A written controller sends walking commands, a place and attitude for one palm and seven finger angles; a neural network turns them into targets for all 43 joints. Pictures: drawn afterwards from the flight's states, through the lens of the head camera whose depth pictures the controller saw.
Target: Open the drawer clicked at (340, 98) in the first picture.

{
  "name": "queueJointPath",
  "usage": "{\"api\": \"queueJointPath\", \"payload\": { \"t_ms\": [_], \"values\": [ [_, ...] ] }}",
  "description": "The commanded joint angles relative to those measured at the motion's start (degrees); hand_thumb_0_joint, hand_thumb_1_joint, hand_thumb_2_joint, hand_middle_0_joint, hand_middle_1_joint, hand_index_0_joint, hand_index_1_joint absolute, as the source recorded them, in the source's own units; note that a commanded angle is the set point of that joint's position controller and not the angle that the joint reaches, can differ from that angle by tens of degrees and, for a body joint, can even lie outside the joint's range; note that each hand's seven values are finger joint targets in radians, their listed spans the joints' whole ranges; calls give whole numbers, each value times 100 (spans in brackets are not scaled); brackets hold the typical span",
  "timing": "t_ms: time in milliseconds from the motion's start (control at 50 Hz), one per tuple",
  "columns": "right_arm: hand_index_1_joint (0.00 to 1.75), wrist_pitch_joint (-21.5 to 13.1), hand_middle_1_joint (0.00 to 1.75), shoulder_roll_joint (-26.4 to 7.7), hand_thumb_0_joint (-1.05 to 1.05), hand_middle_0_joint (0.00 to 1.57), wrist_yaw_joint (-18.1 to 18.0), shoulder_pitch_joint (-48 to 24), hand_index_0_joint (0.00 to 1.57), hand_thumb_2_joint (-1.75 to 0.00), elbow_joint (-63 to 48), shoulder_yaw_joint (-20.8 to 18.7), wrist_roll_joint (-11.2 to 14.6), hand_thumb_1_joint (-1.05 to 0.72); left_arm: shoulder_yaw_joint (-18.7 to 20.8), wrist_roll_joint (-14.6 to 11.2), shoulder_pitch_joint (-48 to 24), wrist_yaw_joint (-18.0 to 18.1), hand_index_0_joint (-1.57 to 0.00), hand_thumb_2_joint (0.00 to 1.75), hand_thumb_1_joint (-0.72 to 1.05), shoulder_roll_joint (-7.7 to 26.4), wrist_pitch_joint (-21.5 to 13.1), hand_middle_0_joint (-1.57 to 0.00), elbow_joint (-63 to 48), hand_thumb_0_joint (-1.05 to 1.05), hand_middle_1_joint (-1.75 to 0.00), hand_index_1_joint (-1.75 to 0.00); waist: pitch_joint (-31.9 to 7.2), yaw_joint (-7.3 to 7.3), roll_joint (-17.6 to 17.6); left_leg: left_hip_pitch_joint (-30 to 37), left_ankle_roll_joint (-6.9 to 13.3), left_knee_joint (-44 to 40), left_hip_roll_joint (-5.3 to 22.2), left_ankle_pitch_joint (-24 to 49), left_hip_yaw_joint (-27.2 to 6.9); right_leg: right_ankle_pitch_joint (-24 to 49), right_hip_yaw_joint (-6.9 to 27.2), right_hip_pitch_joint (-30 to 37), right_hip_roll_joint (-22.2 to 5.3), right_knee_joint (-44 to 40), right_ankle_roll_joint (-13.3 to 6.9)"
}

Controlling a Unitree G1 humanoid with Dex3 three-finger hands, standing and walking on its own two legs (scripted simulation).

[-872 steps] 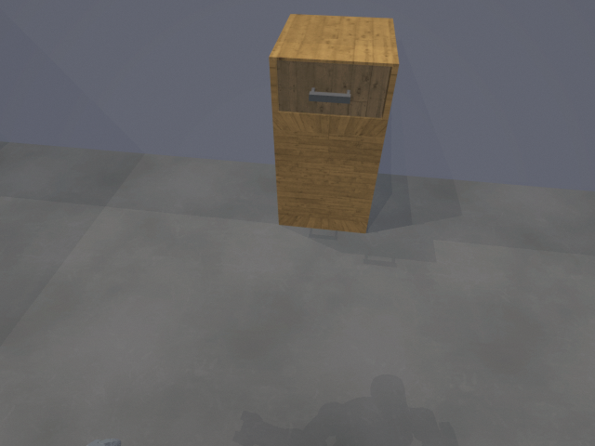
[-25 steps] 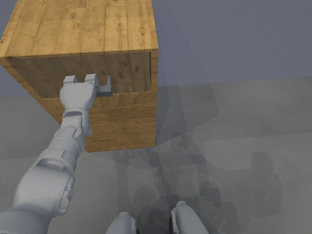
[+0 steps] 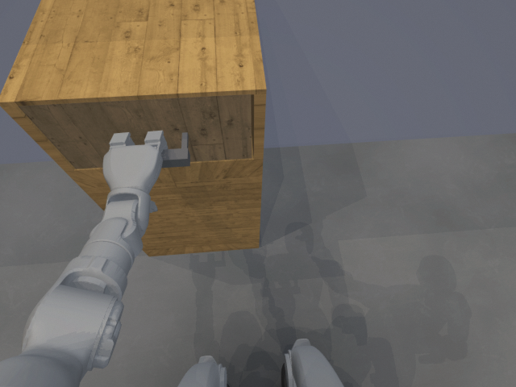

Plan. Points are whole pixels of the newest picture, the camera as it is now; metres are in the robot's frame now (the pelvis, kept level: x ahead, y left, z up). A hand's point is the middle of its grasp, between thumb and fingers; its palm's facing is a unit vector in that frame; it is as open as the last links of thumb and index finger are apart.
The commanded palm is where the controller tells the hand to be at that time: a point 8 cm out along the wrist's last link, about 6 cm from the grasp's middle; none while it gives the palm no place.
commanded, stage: close the thumb around the handle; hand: left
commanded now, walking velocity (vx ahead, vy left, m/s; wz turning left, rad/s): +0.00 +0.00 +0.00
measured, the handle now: (151, 149) +0.52 +0.17 -0.01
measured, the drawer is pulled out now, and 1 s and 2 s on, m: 0.00 0.03 0.15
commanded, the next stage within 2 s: pull the drawer open in 0.40 s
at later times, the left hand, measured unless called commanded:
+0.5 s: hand (144, 182) +0.46 +0.18 -0.03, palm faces -0.04 +0.00 -1.00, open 5.8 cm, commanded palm +0.44 +0.18 +0.02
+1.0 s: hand (143, 196) +0.43 +0.18 -0.03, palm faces -0.03 -0.04 -1.00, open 5.8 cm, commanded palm +0.38 +0.18 +0.02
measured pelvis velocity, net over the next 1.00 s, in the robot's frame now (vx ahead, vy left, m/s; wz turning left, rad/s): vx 0.01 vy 0.00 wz -0.02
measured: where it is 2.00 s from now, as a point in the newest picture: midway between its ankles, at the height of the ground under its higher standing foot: outside the picture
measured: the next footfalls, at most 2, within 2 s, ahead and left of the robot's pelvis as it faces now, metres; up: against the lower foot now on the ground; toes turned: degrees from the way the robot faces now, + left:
none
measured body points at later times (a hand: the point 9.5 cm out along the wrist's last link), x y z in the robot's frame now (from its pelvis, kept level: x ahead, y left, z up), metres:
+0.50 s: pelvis +0.00 +0.00 +0.00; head +0.12 -0.01 +0.43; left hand +0.46 +0.18 +0.03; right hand +0.04 -0.27 -0.14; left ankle -0.02 +0.11 -0.66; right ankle +0.03 -0.12 -0.66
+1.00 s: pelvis +0.01 +0.00 +0.01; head +0.12 -0.01 +0.45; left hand +0.43 +0.18 +0.03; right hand +0.07 -0.26 -0.13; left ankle -0.02 +0.11 -0.66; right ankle +0.03 -0.12 -0.66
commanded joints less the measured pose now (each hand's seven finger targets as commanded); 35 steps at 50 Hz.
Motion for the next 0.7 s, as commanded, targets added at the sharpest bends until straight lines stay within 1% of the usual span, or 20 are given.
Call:
{"api": "queueJointPath", "payload": {
  "t_ms": [0, 40, 80, 100, 160, 180, 240, 280, 300, 340, 400, 460, 480, 520, 540, 560, 600, 620, 640, 680],
  "values": [
    [30, -86, 30, -840, 0, 20, -29, 737, 20, -90, -344, -341, -6, -90, 193, 51, -1828, 290, -36, 68, 40, 928, -90, -36, -941, 0, -130, -130, -2436, -35, -122, 1258, 89, -574, -133, 2292, -55, 1925, -139, 1788, 152, -551, -226],
    [30, -88, 30, -826, 0, 20, 1, 737, 20, -90, -323, -369, -34, -90, 158, 55, -1949, 337, -37, 73, 51, 815, -106, -37, -1061, 0, -131, -131, -2609, -56, 19, 1437, 69, -528, -112, 2527, -89, 2032, -173, 1717, 156, -484, -239],
    [30, -60, 30, -852, 0, 20, 0, 748, 20, -90, -275, -372, -24, -90, 200, 61, -1891, 371, -38, 78, 62, 879, -33, -38, -868, 0, -132, -132, -2420, -113, -221, 1293, 83, -505, -110, 2389, -73, 1967, -154, 1689, 159, -531, -215],
    [30, -55, 30, -857, 0, 20, 0, 738, 20, -90, -289, -365, -24, -90, 213, 76, -1983, 397, -38, 80, 68, 936, -16, -38, -952, 0, -133, -133, -2458, -99, -186, 1273, 80, -536, -116, 2333, -82, 1932, -152, 1733, 152, -529, -214],
    [30, -44, 30, -833, 0, 20, 22, 731, 20, -90, -283, -375, -22, -90, 104, 71, -2023, 409, -40, 88, 84, 785, 62, -40, -967, 0, -134, -134, -2575, -96, 4, 1453, 69, -554, -119, 2474, -76, 2005, -172, 1734, 159, -531, -228],
    [30, -32, 30, -850, 0, 20, 21, 737, 20, -90, -276, -364, -19, -90, 142, 68, -1991, 401, -40, 90, 90, 832, 96, -40, -918, 0, -135, -135, -2544, -88, -88, 1445, 63, -563, -108, 2490, -101, 1994, -189, 1726, 160, -521, -232],
    [30, -31, 30, -843, 0, 20, 8, 705, 20, -90, -266, -358, -17, -90, 9, 27, -2140, 349, -40, 90, 90, 688, 147, -40, -820, 0, -135, -135, -2406, -185, -143, 1365, 74, -587, -111, 2328, -104, 1885, -180, 1681, 158, -575, -221],
    [30, -29, 30, -876, 0, 20, -8, 714, 20, -90, -251, -333, -6, -90, 132, 4, -2030, 311, -40, 90, 90, 884, 187, -40, -621, 0, -135, -135, -2282, -169, -292, 1171, 111, -580, -137, 2120, -48, 1809, -133, 1761, 151, -621, -203],
    [30, -33, 30, -877, 0, 20, -22, 708, 20, -90, -273, -313, 3, -90, 125, 0, -2105, 283, -40, 90, 90, 947, 183, -40, -666, 0, -135, -135, -2268, -158, -261, 1090, 107, -606, -147, 2015, -51, 1731, -132, 1787, 140, -615, -201],
    [30, -49, 30, -871, 0, 20, -45, 696, 20, -90, -278, -314, 3, -90, 98, 6, -2232, 256, -40, 90, 90, 931, 159, -40, -686, 0, -135, -135, -2311, -206, -246, 1132, 117, -592, -147, 2016, -69, 1707, -130, 1727, 140, -618, -205],
    [30, -72, 30, -881, 0, 20, -53, 733, 20, -90, -288, -293, 13, -90, 107, 14, -2303, 239, -40, 90, 90, 1009, 155, -40, -661, 0, -135, -135, -2257, -191, -150, 1059, 120, -589, -160, 1921, -52, 1617, -113, 1708, 135, -618, -205],
    [30, -93, 30, -871, 0, 20, -64, 768, 20, -90, -300, -315, 4, -90, 51, 31, -2412, 244, -40, 90, 90, 924, 111, -40, -755, 0, -135, -135, -2483, -242, -173, 1133, 126, -542, -156, 1961, -74, 1645, -116, 1701, 138, -582, -196],
    [30, -89, 30, -878, 0, 20, -55, 752, 20, -90, -295, -306, 2, -90, 156, 19, -2254, 238, -40, 90, 90, 1028, 109, -40, -688, 0, -135, -135, -2449, -153, -143, 1099, 120, -549, -168, 1950, -56, 1645, -107, 1749, 132, -582, -206],
    [30, -80, 30, -860, 0, 20, -47, 700, 20, -90, -347, -305, 9, -90, 190, -24, -1806, 199, -40, 90, 90, 975, 97, -40, -649, 0, -135, -135, -2459, -44, -197, 1086, 114, -570, -177, 2004, -19, 1741, -108, 1873, 143, -586, -216],
    [30, -75, 30, -854, 0, 20, -39, 705, 20, -90, -358, -296, 14, -90, 159, -52, -1807, 170, -40, 90, 90, 916, 77, -40, -681, 0, -135, -135, -2449, -52, -236, 1100, 109, -601, -169, 2049, -44, 1787, -121, 1923, 144, -581, -220],
    [30, -79, 30, -851, 0, 20, -37, 681, 20, -90, -393, -298, 22, -90, 189, -81, -1604, 153, -40, 90, 90, 918, 48, -40, -727, 0, -135, -135, -2489, 29, -242, 1056, 111, -603, -175, 1974, -9, 1742, -101, 1986, 147, -581, -209],
    [30, -81, 30, -832, 0, 20, -42, 635, 20, -90, -433, -307, 35, -90, 134, -85, -1407, 138, -40, 90, 90, 835, 12, -40, -826, 0, -135, -135, -2449, 63, -224, 1070, 108, -635, -172, 1962, 21, 1770, -95, 2031, 145, -615, -211],
    [30, -88, 30, -829, 0, 20, -44, 635, 20, -90, -446, -307, 47, -90, 183, -93, -1309, 137, -40, 90, 90, 877, -11, -40, -872, 0, -135, -135, -2399, 83, -331, 1018, 119, -645, -167, 1926, 40, 1788, -68, 2106, 142, -643, -201],
    [30, -83, 30, -835, 0, 20, -45, 602, 20, -90, -456, -301, 42, -90, 278, -97, -1165, 127, -40, 90, 90, 959, -40, -40, -911, 0, -135, -135, -2468, 168, -314, 1043, 105, -670, -172, 1987, 17, 1835, -81, 2176, 146, -608, -223],
    [30, -83, 30, -815, 0, 20, -36, 581, 20, -90, -484, -316, 53, -90, 149, -67, -975, 155, -40, 90, 90, 770, -56, -40, -1011, 0, -135, -135, -2355, 178, -306, 1125, 96, -713, -154, 2038, 44, 1864, -105, 2111, 153, -641, -226]
  ]
}}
